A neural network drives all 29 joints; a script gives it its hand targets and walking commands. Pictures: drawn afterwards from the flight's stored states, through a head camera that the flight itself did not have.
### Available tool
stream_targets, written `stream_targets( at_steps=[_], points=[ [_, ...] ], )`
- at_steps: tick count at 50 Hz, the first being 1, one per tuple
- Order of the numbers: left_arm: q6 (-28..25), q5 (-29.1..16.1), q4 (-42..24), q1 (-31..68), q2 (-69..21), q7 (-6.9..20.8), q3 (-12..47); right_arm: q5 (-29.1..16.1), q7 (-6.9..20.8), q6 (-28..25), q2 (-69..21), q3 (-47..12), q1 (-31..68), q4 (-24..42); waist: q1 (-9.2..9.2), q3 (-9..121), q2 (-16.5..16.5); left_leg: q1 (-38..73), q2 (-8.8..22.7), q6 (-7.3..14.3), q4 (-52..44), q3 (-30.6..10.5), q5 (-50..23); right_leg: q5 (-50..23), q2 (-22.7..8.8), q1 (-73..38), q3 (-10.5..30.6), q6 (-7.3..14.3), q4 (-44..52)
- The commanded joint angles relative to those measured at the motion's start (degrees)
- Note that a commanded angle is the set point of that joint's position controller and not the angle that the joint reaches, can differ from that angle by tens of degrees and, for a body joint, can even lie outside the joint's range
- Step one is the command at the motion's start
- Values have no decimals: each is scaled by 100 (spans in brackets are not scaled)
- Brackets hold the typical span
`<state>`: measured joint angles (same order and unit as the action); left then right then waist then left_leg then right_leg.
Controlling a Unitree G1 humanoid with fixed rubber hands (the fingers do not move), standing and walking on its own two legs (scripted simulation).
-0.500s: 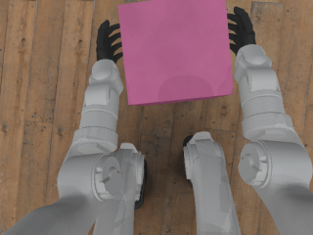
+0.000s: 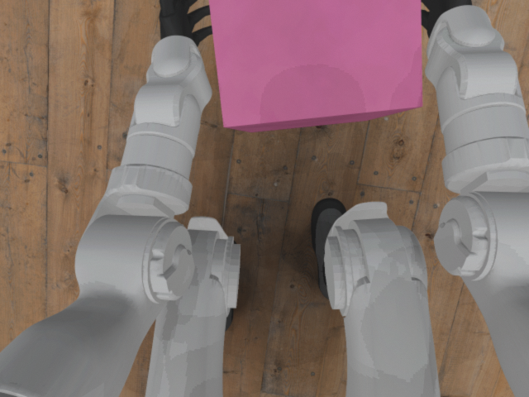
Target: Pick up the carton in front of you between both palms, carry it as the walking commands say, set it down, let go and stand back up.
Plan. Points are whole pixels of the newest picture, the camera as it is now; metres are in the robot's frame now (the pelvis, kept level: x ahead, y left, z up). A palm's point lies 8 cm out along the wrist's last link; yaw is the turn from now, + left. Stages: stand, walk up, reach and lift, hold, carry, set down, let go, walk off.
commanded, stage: set down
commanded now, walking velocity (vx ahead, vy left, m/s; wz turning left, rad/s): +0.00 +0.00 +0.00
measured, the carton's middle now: (307, 50) +0.52 -0.11 -0.24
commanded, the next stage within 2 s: none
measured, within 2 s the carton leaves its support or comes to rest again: rests again in 0.28 s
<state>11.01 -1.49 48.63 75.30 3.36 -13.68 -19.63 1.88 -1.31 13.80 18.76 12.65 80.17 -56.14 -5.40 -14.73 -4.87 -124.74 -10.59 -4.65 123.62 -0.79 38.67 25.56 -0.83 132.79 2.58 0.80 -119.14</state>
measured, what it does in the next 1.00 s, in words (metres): stands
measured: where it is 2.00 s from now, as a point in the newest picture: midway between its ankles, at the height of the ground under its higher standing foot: (275, 283)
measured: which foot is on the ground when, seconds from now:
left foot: down 0.00-1.00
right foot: down 0.00-1.00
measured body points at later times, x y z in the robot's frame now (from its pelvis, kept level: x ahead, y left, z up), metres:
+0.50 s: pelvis +0.00 +0.01 -0.01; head +0.35 -0.05 +0.25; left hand +0.55 +0.05 -0.18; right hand +0.52 -0.26 -0.19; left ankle +0.09 +0.12 -0.35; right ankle +0.14 -0.12 -0.35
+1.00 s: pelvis -0.01 +0.01 -0.02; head +0.36 -0.05 +0.23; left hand +0.55 +0.06 -0.20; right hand +0.51 -0.27 -0.21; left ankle +0.09 +0.12 -0.35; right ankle +0.14 -0.12 -0.35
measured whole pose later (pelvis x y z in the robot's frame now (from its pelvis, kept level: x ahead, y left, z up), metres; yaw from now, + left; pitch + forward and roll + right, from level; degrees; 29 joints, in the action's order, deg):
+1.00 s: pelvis -0.01 +0.01 -0.02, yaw -1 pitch +32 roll +2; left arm 7.0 1.4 59.2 83.7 7.7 -7.7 -15.0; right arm 2.4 2.8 4.0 25.0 18.6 85.7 -71.5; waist -4.1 -25.9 -3.4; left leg -122.6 -11.5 -4.8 127.7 -1.1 38.1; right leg 25.1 -1.6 129.6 2.1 0.4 -122.2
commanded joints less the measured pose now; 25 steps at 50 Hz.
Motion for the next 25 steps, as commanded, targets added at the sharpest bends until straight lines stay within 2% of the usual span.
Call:
stream_targets(
  at_steps=[1,2,3,5,7,8,9,10,11,12,13,14,15,16,17,18,19,20,21,23,24,25],
  points=[
    [-118,-406,-534,3948,-4953,1613,2432,-505,1539,-180,-5157,-1591,2830,470,-534,6611,111,981,-201,217,-1118,519,-1248,-2067,462,-5151,-278,-8,590],
    [-115,-342,-407,3865,-4852,1602,2364,-444,1547,-161,-5030,-1594,2725,268,-462,6599,91,1080,-185,218,-1097,531,-1190,-1921,411,-5048,-263,-30,551],
    [-120,-417,-441,3949,-4898,1605,2443,-474,1542,-234,-4908,-1503,2827,446,-600,6591,-145,1287,-168,193,-1105,478,-1267,-1899,412,-4818,-317,2,525],
    [-158,-304,-326,3887,-4819,1574,2253,-466,1571,-247,-4958,-1452,2787,201,-431,6392,-73,1251,-198,203,-1107,516,-1195,-1696,428,-4649,-287,22,555],
    [-171,-273,-294,3916,-4702,1568,2167,-457,1618,-261,-4816,-1394,2883,195,-515,6196,-99,1344,-177,219,-1132,445,-1208,-1645,416,-4328,-354,24,515],
    [-179,-278,-357,3922,-4808,1555,2227,-440,1618,-282,-4803,-1384,3039,232,-434,6260,-121,1457,-179,214,-1141,429,-1270,-1596,398,-4192,-389,23,487],
    [-186,-232,-232,3950,-4757,1555,2182,-385,1641,-289,-4888,-1314,2880,95,-461,6146,-76,1397,-189,228,-1098,418,-1332,-1662,391,-4163,-348,50,462],
    [-187,-191,-169,3837,-4722,1555,2194,-447,1673,-308,-4790,-1325,2926,237,-437,6113,-164,1469,-161,234,-1076,417,-1351,-1680,398,-4127,-337,38,453],
    [-212,-286,-276,3989,-4740,1561,2219,-388,1655,-325,-4722,-1258,2993,215,-604,6036,-201,1398,-183,226,-1049,431,-1235,-1555,391,-4075,-350,63,489],
    [-187,-224,-109,3994,-4746,1557,2168,-404,1670,-340,-4614,-1175,3128,177,-501,6036,-362,1498,-158,213,-1077,422,-1285,-1587,378,-4054,-352,64,460],
    [-227,-317,-295,4047,-4622,1542,2285,-428,1670,-343,-4552,-1246,2977,141,-582,6025,-268,1497,-141,190,-1052,382,-1301,-1588,358,-3990,-360,74,420],
    [-217,-318,-179,4043,-4739,1561,2285,-436,1661,-402,-4492,-1235,3249,285,-636,6077,-263,1533,-145,205,-1021,367,-1367,-1673,351,-4042,-375,72,387],
    [-244,-392,-244,3977,-4730,1558,2386,-395,1666,-370,-4467,-1235,2933,112,-698,6026,-336,1531,-136,180,-1018,364,-1389,-1699,338,-4011,-374,70,383],
    [-260,-374,-242,4117,-4528,1556,2280,-417,1667,-370,-4385,-1233,2946,-47,-655,5927,-164,1451,-123,176,-951,379,-1338,-1667,316,-4117,-299,71,372],
    [-242,-331,-229,4118,-4470,1562,2192,-420,1662,-367,-4403,-1145,2896,-144,-611,5734,-270,1212,-123,190,-981,407,-1108,-1508,318,-4070,-303,93,380],
    [-227,-256,-185,3965,-4481,1578,2225,-381,1665,-394,-4322,-1141,2958,-14,-672,5590,-233,1290,-116,225,-1086,317,-1177,-1585,354,-3917,-376,78,393],
    [-228,-172,-184,3908,-4418,1584,2084,-410,1652,-428,-4262,-1197,3063,103,-522,5592,-298,1219,-133,222,-981,408,-1250,-1553,361,-3943,-303,111,415],
    [-201,-163,129,3770,-4410,1585,2044,-404,1651,-431,-4156,-1176,3124,-70,-514,5454,-301,1285,-131,224,-992,379,-1140,-1425,342,-3905,-312,89,385],
    [-205,-55,99,3653,-4421,1586,1973,-452,1681,-435,-4193,-1195,3097,1,-342,5339,-404,1292,-139,254,-1002,376,-1179,-1346,370,-3707,-306,103,344],
    [-220,-45,134,3646,-4268,1624,1835,-316,1673,-396,-4096,-1108,2915,-163,-489,5073,-135,1081,-122,270,-913,324,-1035,-1283,373,-3760,-278,107,361],
    [-217,36,179,3531,-4241,1643,1830,-288,1680,-406,-4082,-1043,2800,-233,-413,4919,-262,978,-119,283,-946,386,-1022,-1263,392,-3681,-263,127,363],
    [-190,39,316,3486,-4215,1659,1757,-226,1698,-390,-3994,-950,2753,-340,-522,4765,-298,1032,-124,285,-987,299,-933,-1132,368,-3542,-288,136,371]
  ],
)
